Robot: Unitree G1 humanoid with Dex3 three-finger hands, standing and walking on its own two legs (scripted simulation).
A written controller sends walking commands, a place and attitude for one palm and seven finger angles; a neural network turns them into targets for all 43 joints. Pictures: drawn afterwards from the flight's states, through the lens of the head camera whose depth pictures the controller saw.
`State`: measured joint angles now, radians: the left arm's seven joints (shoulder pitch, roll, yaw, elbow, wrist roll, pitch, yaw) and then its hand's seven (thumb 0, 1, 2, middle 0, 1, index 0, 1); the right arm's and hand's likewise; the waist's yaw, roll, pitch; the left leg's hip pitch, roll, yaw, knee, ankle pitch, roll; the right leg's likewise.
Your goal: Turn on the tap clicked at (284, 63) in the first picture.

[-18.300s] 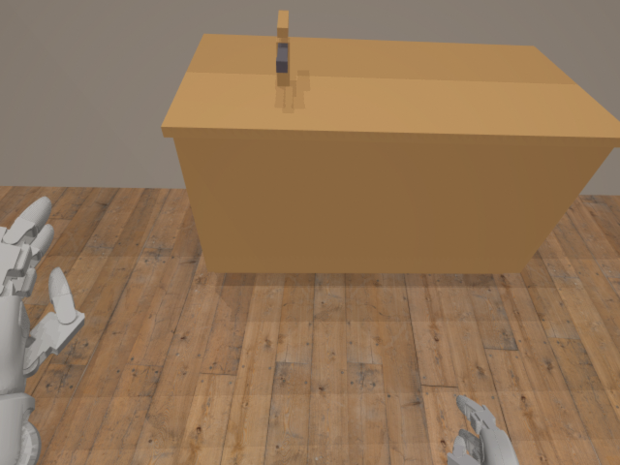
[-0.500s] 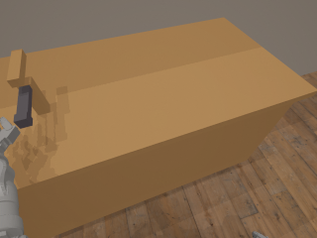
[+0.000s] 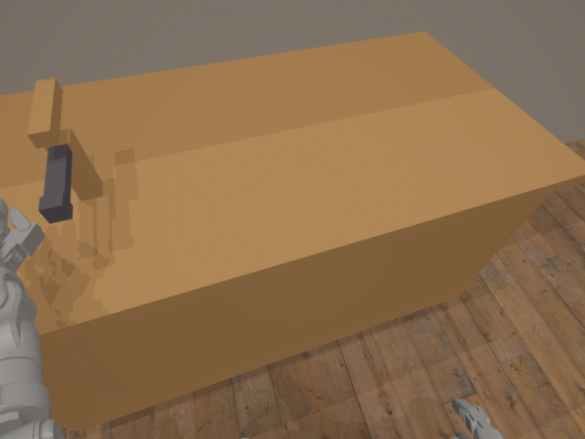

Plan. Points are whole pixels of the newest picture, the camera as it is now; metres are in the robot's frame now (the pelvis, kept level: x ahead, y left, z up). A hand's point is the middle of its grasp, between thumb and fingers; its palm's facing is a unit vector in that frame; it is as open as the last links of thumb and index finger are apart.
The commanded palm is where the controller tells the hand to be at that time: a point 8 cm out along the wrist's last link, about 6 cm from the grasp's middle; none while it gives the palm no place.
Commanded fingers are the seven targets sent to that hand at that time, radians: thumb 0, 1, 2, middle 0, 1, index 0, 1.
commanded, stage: push the lever round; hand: left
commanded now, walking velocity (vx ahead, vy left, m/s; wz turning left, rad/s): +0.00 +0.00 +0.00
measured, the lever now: (56, 208) +0.38 +0.34 +0.10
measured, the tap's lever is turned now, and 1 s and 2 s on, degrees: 0 7 38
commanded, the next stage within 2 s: none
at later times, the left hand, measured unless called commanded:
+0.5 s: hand (52, 227) +0.35 +0.33 +0.10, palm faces +0.58 -0.81 -0.08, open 7.8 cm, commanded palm +0.30 +0.36 +0.10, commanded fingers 0.00 0.90 0.90 -0.15 -0.15 -0.15 -0.15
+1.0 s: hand (71, 226) +0.35 +0.31 +0.10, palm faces +0.64 -0.76 -0.05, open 7.6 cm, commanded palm +0.31 +0.32 +0.10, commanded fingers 0.00 0.90 0.90 -0.15 -0.15 -0.15 -0.15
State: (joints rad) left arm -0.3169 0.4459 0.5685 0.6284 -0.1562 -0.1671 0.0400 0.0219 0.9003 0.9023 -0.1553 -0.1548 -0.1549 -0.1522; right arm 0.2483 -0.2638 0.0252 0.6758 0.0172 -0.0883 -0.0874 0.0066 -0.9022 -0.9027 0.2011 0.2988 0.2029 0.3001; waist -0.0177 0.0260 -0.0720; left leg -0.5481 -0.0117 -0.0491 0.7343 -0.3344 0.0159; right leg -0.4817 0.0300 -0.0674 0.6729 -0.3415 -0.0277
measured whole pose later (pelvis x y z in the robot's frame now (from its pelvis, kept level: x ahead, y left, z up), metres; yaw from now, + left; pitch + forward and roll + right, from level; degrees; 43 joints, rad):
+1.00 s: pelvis +0.00 -0.01 +0.00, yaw +1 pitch +7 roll -2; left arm -0.31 0.31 0.45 0.53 -0.13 -0.16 0.24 0.02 0.95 0.93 -0.15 -0.15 -0.15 -0.15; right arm 0.24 -0.26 0.02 0.71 0.01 -0.06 -0.07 0.01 -0.90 -0.90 0.20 0.30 0.20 0.30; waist 0.00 0.04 -0.07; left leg -0.53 -0.01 -0.06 0.73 -0.33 0.01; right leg -0.46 0.03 -0.08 0.68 -0.35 -0.04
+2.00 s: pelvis +0.00 -0.01 +0.00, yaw +0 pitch +9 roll -1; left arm -0.54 0.15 0.40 0.69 0.03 -0.12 0.69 0.00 0.95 0.92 -0.15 -0.15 -0.15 -0.15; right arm 0.24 -0.23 -0.02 0.75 -0.04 -0.02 -0.02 0.01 -0.90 -0.90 0.20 0.30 0.20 0.30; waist -0.04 0.04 -0.11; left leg -0.56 -0.01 -0.06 0.75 -0.34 0.00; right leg -0.51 0.03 -0.07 0.71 -0.36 -0.04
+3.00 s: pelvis +0.01 -0.03 -0.01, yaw +1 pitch +14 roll -1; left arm -0.87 0.22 0.52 1.04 0.15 -0.12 0.90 0.01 0.95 0.93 -0.16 -0.15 -0.10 -0.13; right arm 0.32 -0.23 -0.04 0.78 -0.10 0.03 0.05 0.00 -0.91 -0.90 0.20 0.30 0.20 0.30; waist -0.11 0.04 -0.15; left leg -0.68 0.01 -0.07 0.78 -0.35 -0.02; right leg -0.63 0.05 -0.09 0.75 -0.38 -0.07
